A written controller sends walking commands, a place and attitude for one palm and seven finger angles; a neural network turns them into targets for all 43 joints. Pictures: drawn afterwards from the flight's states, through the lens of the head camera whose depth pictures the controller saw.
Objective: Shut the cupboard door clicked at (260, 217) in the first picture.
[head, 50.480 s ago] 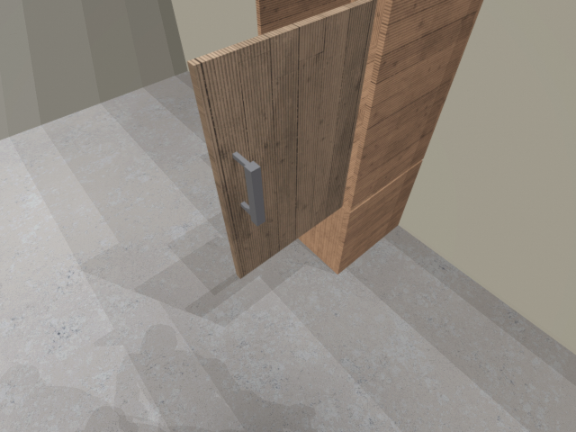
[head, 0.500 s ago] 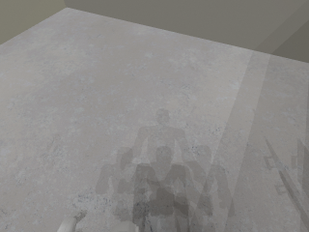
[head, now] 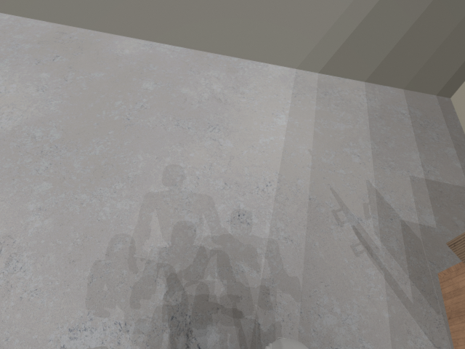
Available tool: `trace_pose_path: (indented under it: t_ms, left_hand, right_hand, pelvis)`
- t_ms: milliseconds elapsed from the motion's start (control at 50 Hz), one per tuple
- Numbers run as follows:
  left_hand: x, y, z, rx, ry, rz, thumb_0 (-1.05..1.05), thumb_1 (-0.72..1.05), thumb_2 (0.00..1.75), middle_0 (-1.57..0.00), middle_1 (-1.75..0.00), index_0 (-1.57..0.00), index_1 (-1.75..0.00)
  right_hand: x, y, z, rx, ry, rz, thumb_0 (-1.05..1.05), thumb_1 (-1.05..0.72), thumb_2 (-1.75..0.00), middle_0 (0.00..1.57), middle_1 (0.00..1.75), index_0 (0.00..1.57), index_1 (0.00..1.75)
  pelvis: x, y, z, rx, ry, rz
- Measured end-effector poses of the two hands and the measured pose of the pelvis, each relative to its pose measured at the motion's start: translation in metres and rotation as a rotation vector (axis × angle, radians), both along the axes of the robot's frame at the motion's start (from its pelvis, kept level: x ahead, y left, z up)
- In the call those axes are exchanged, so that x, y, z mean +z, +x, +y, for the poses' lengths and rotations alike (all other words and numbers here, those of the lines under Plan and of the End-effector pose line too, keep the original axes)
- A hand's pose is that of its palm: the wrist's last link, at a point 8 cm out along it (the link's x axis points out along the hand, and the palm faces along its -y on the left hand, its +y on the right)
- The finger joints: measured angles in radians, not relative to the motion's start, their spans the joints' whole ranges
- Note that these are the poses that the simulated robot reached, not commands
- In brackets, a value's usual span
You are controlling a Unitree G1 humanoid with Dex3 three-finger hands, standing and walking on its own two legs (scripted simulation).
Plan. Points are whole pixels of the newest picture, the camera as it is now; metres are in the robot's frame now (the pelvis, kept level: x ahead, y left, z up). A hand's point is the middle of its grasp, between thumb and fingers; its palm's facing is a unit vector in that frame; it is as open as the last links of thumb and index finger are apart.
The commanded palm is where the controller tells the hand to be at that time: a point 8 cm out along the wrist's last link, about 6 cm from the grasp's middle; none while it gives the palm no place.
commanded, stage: turn to face it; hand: left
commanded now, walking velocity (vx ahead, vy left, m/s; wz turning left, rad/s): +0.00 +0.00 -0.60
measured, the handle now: out of the picture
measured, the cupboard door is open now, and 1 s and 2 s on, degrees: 37 37 37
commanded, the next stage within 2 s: take the last steps up to it in 1.70 s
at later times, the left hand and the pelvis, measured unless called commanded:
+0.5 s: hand (149, 341) +0.15 +0.17 -0.19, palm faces -0.26 -0.95 -0.18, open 7.4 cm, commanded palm none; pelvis +0.01 +0.00 -0.02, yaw -17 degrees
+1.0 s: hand (195, 310) +0.21 +0.09 -0.16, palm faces -0.55 -0.79 -0.27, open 7.4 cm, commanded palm none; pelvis +0.00 -0.02 -0.01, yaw -35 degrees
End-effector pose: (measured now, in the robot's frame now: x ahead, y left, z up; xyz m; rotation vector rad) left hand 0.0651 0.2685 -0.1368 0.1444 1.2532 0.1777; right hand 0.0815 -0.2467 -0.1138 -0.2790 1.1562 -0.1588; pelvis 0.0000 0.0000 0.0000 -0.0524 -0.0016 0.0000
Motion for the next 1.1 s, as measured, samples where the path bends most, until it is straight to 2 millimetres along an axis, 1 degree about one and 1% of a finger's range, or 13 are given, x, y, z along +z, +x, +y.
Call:
trace_pose_path:
  t_ms: [100,160,200,260,360,480,540,640,780,860,920,1000,1100]
  left_hand:
    - [0.008,0.038,-0.017,-0.101,0.036,-0.051,0.01,0.91,0.90,-0.20,-0.30,-0.20,-0.30]
    - [0.006,0.059,-0.032,-0.161,0.069,-0.107,0.01,0.91,0.90,-0.20,-0.30,-0.20,-0.30]
    - [0.009,0.064,-0.042,-0.188,0.074,-0.117,0.01,0.91,0.90,-0.20,-0.30,-0.20,-0.30]
    - [0.011,0.066,-0.052,-0.217,0.067,-0.103,0.00,0.91,0.89,-0.20,-0.30,-0.20,-0.30]
    - [0.005,0.071,-0.061,-0.270,0.028,-0.066,0.00,0.91,0.89,-0.21,-0.30,-0.20,-0.30]
    - [-0.019,0.088,-0.050,-0.314,-0.022,-0.032,0.01,0.90,0.89,-0.21,-0.30,-0.21,-0.30]
    - [-0.020,0.099,-0.046,-0.355,-0.026,-0.010,0.01,0.91,0.89,-0.21,-0.30,-0.21,-0.30]
    - [-0.008,0.121,-0.049,-0.412,-0.027,-0.010,0.01,0.91,0.89,-0.20,-0.30,-0.20,-0.30]
    - [0.005,0.155,-0.082,-0.531,-0.005,-0.052,0.01,0.91,0.90,-0.20,-0.30,-0.20,-0.30]
    - [0.007,0.170,-0.114,-0.613,0.018,-0.112,0.01,0.91,0.90,-0.20,-0.30,-0.20,-0.30]
    - [0.008,0.171,-0.130,-0.653,0.036,-0.140,0.01,0.91,0.90,-0.20,-0.30,-0.20,-0.30]
    - [0.012,0.163,-0.139,-0.685,0.043,-0.105,0.00,0.91,0.89,-0.20,-0.30,-0.20,-0.30]
    - [0.007,0.160,-0.142,-0.720,0.023,-0.057,0.00,0.91,0.89,-0.21,-0.30,-0.21,-0.30]
  right_hand:
    - [-0.017,-0.038,-0.023,-0.105,0.027,0.046,0.01,-0.90,-0.90,0.20,0.30,0.21,0.30]
    - [-0.036,-0.058,-0.043,-0.166,0.041,0.071,0.01,-0.90,-0.90,0.20,0.30,0.21,0.30]
    - [-0.041,-0.066,-0.051,-0.198,0.034,0.098,0.01,-0.90,-0.90,0.20,0.30,0.21,0.30]
    - [-0.034,-0.071,-0.056,-0.235,0.025,0.098,0.01,-0.91,-0.90,0.20,0.30,0.20,0.30]
    - [-0.017,-0.066,-0.052,-0.272,0.015,0.044,0.01,-0.91,-0.90,0.20,0.29,0.20,0.30]
    - [-0.009,-0.060,-0.033,-0.308,-0.030,-0.021,0.01,-0.91,-0.90,0.20,0.30,0.20,0.30]
    - [-0.003,-0.068,-0.020,-0.326,-0.037,-0.020,0.01,-0.91,-0.90,0.20,0.30,0.20,0.30]
    - [0.003,-0.093,-0.005,-0.393,-0.020,0.018,0.01,-0.90,-0.90,0.20,0.30,0.21,0.30]
    - [-0.010,-0.143,0.001,-0.532,0.032,0.074,0.01,-0.90,-0.90,0.20,0.30,0.21,0.30]
    - [-0.032,-0.176,-0.007,-0.613,0.071,0.094,0.01,-0.90,-0.90,0.20,0.30,0.21,0.30]
    - [-0.044,-0.192,-0.016,-0.662,0.080,0.121,0.01,-0.90,-0.90,0.20,0.30,0.21,0.30]
    - [-0.034,-0.192,-0.024,-0.701,0.066,0.095,0.01,-0.91,-0.90,0.20,0.30,0.20,0.30]
    - [-0.019,-0.176,-0.030,-0.721,0.038,0.023,0.01,-0.91,-0.90,0.20,0.30,0.20,0.30]
  pelvis:
    - [-0.006,0.000,-0.013,-0.063,0.011,-0.002]
    - [-0.020,0.000,-0.024,-0.098,0.037,0.003]
    - [-0.020,-0.002,-0.025,-0.113,0.027,-0.001]
    - [-0.013,-0.002,-0.025,-0.147,0.036,0.000]
    - [-0.007,0.002,-0.021,-0.201,0.050,0.008]
    - [-0.016,0.011,-0.001,-0.276,0.035,0.023]
    - [-0.013,0.013,0.005,-0.325,0.027,0.018]
    - [-0.002,0.015,0.008,-0.389,0.007,0.013]
    - [-0.002,0.012,-0.001,-0.482,0.009,0.007]
    - [-0.014,0.007,-0.016,-0.532,0.036,0.000]
    - [-0.019,0.002,-0.020,-0.564,0.037,-0.001]
    - [-0.011,0.003,-0.023,-0.610,0.048,-0.004]
    - [-0.006,0.008,-0.021,-0.660,0.060,-0.002]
